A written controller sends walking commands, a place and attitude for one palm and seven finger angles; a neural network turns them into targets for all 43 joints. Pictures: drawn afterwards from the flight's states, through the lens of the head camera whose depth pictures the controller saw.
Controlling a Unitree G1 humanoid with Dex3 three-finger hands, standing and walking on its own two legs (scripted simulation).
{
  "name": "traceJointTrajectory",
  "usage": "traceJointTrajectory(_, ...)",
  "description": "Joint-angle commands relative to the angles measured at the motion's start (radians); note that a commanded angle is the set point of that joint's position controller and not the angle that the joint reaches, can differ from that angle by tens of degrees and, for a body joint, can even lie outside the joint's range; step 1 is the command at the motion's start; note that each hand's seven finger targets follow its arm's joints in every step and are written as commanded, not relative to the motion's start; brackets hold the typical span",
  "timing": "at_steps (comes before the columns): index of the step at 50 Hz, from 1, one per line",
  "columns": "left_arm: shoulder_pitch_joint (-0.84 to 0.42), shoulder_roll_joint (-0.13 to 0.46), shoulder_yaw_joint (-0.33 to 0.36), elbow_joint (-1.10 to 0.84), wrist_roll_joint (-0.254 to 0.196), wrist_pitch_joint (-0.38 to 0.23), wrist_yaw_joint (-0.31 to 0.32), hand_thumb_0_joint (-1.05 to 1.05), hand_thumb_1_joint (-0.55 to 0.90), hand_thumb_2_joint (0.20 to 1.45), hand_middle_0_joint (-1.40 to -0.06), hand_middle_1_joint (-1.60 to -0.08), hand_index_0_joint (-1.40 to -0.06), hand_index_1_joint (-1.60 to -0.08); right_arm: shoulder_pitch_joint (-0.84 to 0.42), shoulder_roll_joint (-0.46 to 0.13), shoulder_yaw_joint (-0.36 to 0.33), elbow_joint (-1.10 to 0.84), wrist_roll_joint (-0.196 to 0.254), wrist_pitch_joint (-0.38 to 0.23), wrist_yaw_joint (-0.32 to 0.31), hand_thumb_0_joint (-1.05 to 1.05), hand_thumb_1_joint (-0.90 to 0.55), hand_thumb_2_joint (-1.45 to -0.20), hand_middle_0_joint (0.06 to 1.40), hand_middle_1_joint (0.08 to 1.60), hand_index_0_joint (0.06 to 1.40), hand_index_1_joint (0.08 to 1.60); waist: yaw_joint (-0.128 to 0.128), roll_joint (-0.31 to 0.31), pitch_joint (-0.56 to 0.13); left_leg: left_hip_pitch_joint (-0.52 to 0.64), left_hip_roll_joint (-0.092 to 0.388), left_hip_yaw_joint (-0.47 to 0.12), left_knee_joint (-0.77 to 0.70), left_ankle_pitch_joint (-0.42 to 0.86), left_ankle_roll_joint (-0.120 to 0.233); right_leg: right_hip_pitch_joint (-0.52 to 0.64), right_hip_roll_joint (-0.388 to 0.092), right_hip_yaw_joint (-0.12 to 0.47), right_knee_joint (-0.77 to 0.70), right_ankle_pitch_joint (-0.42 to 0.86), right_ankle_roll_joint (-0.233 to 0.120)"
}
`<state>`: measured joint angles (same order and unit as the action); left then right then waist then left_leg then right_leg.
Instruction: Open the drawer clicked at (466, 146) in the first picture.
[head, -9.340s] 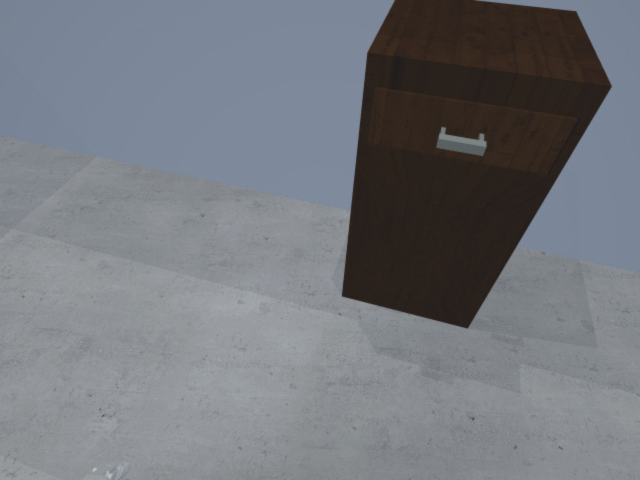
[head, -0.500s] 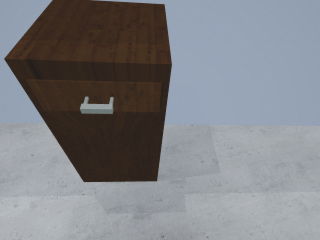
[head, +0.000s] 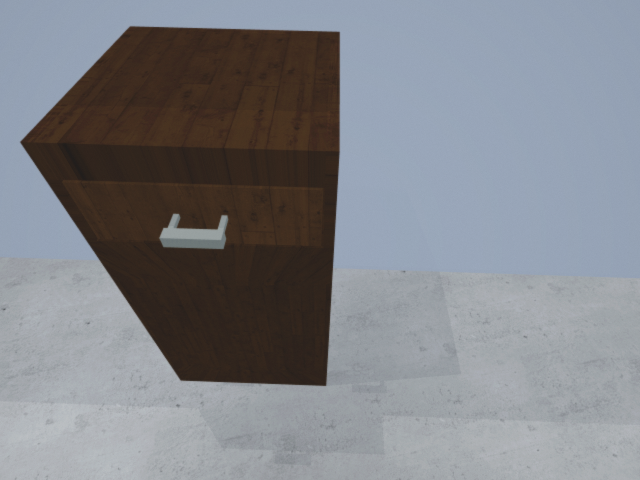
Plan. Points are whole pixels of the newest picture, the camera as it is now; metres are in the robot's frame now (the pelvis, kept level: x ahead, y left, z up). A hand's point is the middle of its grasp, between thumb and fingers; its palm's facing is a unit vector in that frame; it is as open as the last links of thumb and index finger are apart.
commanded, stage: come to a stop and stand still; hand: left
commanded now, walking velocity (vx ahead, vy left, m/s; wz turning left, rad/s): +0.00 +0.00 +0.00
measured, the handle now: (196, 229) +0.49 +0.24 -0.01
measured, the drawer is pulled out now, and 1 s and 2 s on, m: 0.00 0.00 0.00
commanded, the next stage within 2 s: look again from close up in 0.06 s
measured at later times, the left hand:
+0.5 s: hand out of the picture +0.00 +0.18 -0.18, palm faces +0.04 -0.98 -0.19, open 7.4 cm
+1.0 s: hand out of the picture +0.11 +0.24 -0.05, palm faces -0.01 -0.75 -0.66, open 7.7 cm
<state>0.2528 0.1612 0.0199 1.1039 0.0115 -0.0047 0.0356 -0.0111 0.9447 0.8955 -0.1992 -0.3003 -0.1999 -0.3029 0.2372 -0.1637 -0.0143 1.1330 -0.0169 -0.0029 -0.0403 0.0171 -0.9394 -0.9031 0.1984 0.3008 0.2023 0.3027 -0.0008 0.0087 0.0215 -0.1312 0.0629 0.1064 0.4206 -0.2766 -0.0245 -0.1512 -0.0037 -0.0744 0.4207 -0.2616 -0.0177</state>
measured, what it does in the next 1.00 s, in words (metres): shifts its weight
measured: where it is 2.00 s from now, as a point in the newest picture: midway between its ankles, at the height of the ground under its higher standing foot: outside the picture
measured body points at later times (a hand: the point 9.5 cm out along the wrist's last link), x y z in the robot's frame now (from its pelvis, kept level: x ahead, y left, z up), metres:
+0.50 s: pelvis -0.01 +0.01 -0.01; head -0.03 +0.02 +0.44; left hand +0.00 +0.24 -0.17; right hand +0.03 -0.22 -0.15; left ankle -0.03 +0.13 -0.74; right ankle -0.02 -0.10 -0.74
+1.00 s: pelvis -0.07 +0.05 -0.02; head -0.07 +0.03 +0.43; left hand +0.11 +0.28 -0.01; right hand +0.03 -0.18 -0.14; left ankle -0.03 +0.13 -0.74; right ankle -0.02 -0.08 -0.74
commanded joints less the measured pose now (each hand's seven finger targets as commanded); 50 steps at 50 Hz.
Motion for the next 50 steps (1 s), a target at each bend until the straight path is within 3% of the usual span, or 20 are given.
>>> traceJointTrajectory(1,0.071,0.073,-0.001,-0.013,-0.002,-0.015,0.004,0.000,0.900,0.900,-0.200,-0.300,-0.200,-0.300,0.088,-0.073,-0.008,-0.014,0.002,0.000,-0.002,0.000,-0.900,-0.900,0.200,0.300,0.200,0.300,-0.011,-0.025,-0.027,0.049,0.076,-0.063,-0.055,0.284,0.025,0.011,-0.117,0.094,-0.055,0.397,-0.005)
traceJointTrajectory(7,0.105,0.071,-0.006,0.010,-0.001,-0.015,0.006,0.000,0.900,0.900,-0.200,-0.300,-0.200,-0.300,0.077,-0.075,-0.001,-0.009,0.005,0.001,-0.003,0.000,-0.900,-0.900,0.200,0.300,0.200,0.300,-0.008,-0.014,0.011,0.042,0.074,-0.060,-0.074,0.255,0.026,0.002,-0.117,0.098,-0.069,0.371,-0.006)
traceJointTrajectory(8,0.091,0.186,-0.021,-0.059,0.012,-0.032,0.001,0.000,0.900,0.900,-0.200,-0.300,-0.200,-0.300,0.071,-0.142,-0.019,-0.106,-0.002,-0.008,0.013,0.000,-0.900,-0.900,0.200,0.300,0.200,0.300,-0.022,-0.057,0.105,-0.019,0.034,-0.097,-0.059,0.148,0.025,-0.074,-0.084,0.103,-0.053,0.126,-0.011)
traceJointTrajectory(9,0.117,0.118,-0.007,-0.060,0.008,-0.035,0.008,0.000,0.900,0.900,-0.200,-0.300,-0.200,-0.300,0.056,-0.136,-0.020,-0.126,-0.013,-0.024,0.009,0.000,-0.900,-0.900,0.200,0.300,0.200,0.300,-0.004,0.010,0.055,-0.062,0.045,-0.086,0.021,0.151,0.036,-0.082,-0.110,0.131,-0.021,0.151,-0.018)
traceJointTrajectory(11,0.131,0.141,0.006,-0.060,0.008,-0.045,0.007,0.000,0.900,0.900,-0.200,-0.300,-0.200,-0.300,0.086,-0.103,-0.029,-0.122,-0.008,-0.030,-0.003,0.000,-0.900,-0.900,0.200,0.300,0.200,0.300,-0.014,0.011,-0.092,-0.038,0.022,-0.079,0.070,0.179,0.050,0.019,-0.146,0.143,0.003,0.442,-0.039)
traceJointTrajectory(13,0.154,0.112,-0.009,-0.060,0.005,-0.046,0.011,0.000,0.900,0.900,-0.200,-0.300,-0.200,-0.300,0.105,-0.073,-0.016,-0.128,-0.004,-0.026,0.000,0.000,-0.900,-0.900,0.200,0.300,0.200,0.300,-0.015,-0.108,-0.114,-0.054,0.014,-0.068,0.079,0.143,0.050,0.054,-0.149,0.144,0.014,0.534,-0.039)
traceJointTrajectory(15,0.143,0.122,0.000,-0.067,0.005,-0.045,0.013,0.000,0.900,0.900,-0.200,-0.300,-0.200,-0.300,0.092,-0.095,-0.028,-0.131,0.000,-0.023,0.002,0.000,-0.900,-0.900,0.200,0.300,0.200,0.300,-0.012,-0.150,-0.044,-0.089,0.012,-0.067,0.079,0.116,0.051,0.022,-0.149,0.129,0.004,0.517,-0.033)
traceJointTrajectory(21,0.136,0.117,-0.005,-0.089,0.001,-0.030,0.015,0.000,0.900,0.900,-0.200,-0.300,-0.200,-0.300,0.074,-0.099,-0.022,-0.128,0.002,-0.014,0.004,0.000,-0.900,-0.900,0.200,0.300,0.200,0.300,-0.004,-0.004,0.028,-0.080,0.040,-0.074,0.044,0.215,0.050,-0.033,-0.118,0.102,0.013,0.375,-0.019)
traceJointTrajectory(29,0.117,0.104,-0.015,-0.104,0.003,-0.010,0.010,0.000,0.900,0.900,-0.200,-0.300,-0.200,-0.300,0.068,-0.099,-0.012,-0.124,0.000,-0.006,0.017,0.000,-0.900,-0.900,0.200,0.300,0.200,0.300,0.003,0.015,0.099,-0.131,0.046,-0.090,-0.045,0.029,0.050,-0.079,-0.094,0.103,-0.057,0.052,0.001)
traceJointTrajectory(39,0.132,0.082,-0.014,-0.101,0.008,-0.002,0.006,0.000,0.900,0.900,-0.200,-0.300,-0.200,-0.300,0.088,-0.118,-0.018,-0.115,0.000,-0.007,0.022,0.000,-0.900,-0.900,0.200,0.300,0.200,0.300,0.006,0.023,0.074,-0.176,0.066,-0.142,-0.146,-0.129,0.061,-0.047,-0.084,0.064,-0.040,0.033,0.019)
traceJointTrajectory(40,0.144,0.116,-0.026,-0.065,0.018,-0.007,0.041,0.000,0.900,0.900,-0.200,-0.300,-0.200,-0.300,0.005,-0.142,-0.006,-0.179,0.011,-0.021,0.024,0.000,-0.900,-0.900,0.200,0.300,0.200,0.300,0.028,0.033,0.157,-0.210,0.072,-0.064,0.048,0.078,0.029,-0.134,-0.138,0.101,-0.008,0.189,0.002)
traceJointTrajectory(41,-0.660,0.421,-0.008,-1.617,0.161,-0.178,0.056,0.000,0.877,0.890,-0.202,-0.315,-0.202,-0.315,0.002,-0.241,0.022,-0.524,0.077,-0.166,-0.015,0.000,-0.900,-0.900,0.200,0.300,0.200,0.300,-0.077,0.331,-0.397,0.120,-0.030,-0.140,-0.074,0.163,0.042,-0.021,0.005,0.067,0.124,0.146,-0.030)
traceJointTrajectory(42,-0.148,0.368,0.017,-1.315,0.193,-0.088,0.130,0.000,0.853,0.880,-0.203,-0.330,-0.203,-0.330,-0.079,-0.193,0.023,-0.455,0.069,-0.278,-0.056,0.000,-0.900,-0.900,0.200,0.300,0.200,0.300,0.044,0.395,-0.323,0.136,0.041,-0.172,-0.111,0.168,-0.002,-0.164,-0.004,0.004,0.222,-0.043,-0.040)
traceJointTrajectory(43,-0.098,0.253,-0.035,-1.261,0.140,-0.014,0.183,0.000,0.830,0.870,-0.205,-0.345,-0.205,-0.345,-0.052,-0.185,0.001,-0.397,0.083,-0.319,-0.061,0.000,-0.900,-0.900,0.200,0.300,0.200,0.300,0.001,0.292,-0.259,-0.011,0.039,-0.178,-0.135,-0.025,-0.034,-0.221,0.009,-0.028,0.266,-0.113,-0.020)
traceJointTrajectory(44,0.214,0.043,-0.154,-1.047,0.165,0.082,0.183,0.000,0.807,0.860,-0.207,-0.360,-0.207,-0.360,-0.022,-0.134,0.010,-0.373,0.095,-0.328,-0.060,0.000,-0.900,-0.900,0.200,0.300,0.200,0.300,-0.003,0.180,-0.145,-0.080,0.031,-0.182,-0.139,-0.094,-0.002,-0.277,0.011,-0.016,0.249,-0.115,-0.009)
traceJointTrajectory(45,0.037,0.042,-0.211,-1.287,0.177,0.061,0.180,0.000,0.783,0.850,-0.208,-0.375,-0.208,-0.375,-0.037,-0.158,0.010,-0.454,0.091,-0.348,-0.052,0.000,-0.900,-0.900,0.200,0.300,0.200,0.300,-0.016,0.140,-0.078,-0.129,0.010,-0.186,-0.110,-0.175,0.013,-0.264,0.001,-0.002,0.213,-0.069,-0.004)
traceJointTrajectory(46,0.067,0.110,-0.172,-1.270,0.273,0.050,0.206,0.000,0.760,0.840,-0.210,-0.390,-0.210,-0.390,-0.064,-0.196,-0.006,-0.454,0.070,-0.357,-0.057,0.000,-0.900,-0.900,0.200,0.300,0.200,0.300,-0.020,0.106,-0.088,-0.154,0.007,-0.190,-0.063,-0.212,0.023,-0.293,0.009,0.022,0.179,-0.073,-0.009)
traceJointTrajectory(48,0.079,0.170,-0.153,-1.211,0.446,0.052,0.257,0.000,0.713,0.820,-0.213,-0.420,-0.213,-0.420,-0.067,-0.220,-0.004,-0.520,0.031,-0.336,-0.037,0.000,-0.900,-0.900,0.200,0.300,0.200,0.300,-0.029,0.047,-0.015,-0.253,-0.028,-0.220,-0.003,-0.247,0.034,-0.349,0.020,0.053,0.170,-0.127,-0.022)
traceJointTrajectory(49,0.057,0.186,-0.145,-1.144,0.540,0.052,0.279,0.000,0.690,0.810,-0.215,-0.435,-0.215,-0.435,-0.076,-0.222,-0.014,-0.553,0.014,-0.313,-0.025,0.000,-0.900,-0.900,0.200,0.300,0.200,0.300,-0.038,-0.090,0.013,-0.298,-0.034,-0.233,0.022,-0.301,0.037,-0.393,0.027,0.078,0.153,-0.226,-0.021)
traceJointTrajectory(50,0.138,0.164,-0.146,-1.063,0.621,0.046,0.297,0.000,0.667,0.800,-0.217,-0.450,-0.217,-0.450,-0.093,-0.219,-0.032,-0.583,0.003,-0.284,-0.013,0.000,-0.900,-0.900,0.200,0.300,0.200,0.300,-0.007,-0.196,0.028,-0.337,-0.049,-0.201,0.060,-0.294,0.036,-0.420,0.038,0.092,0.139,-0.312,-0.026)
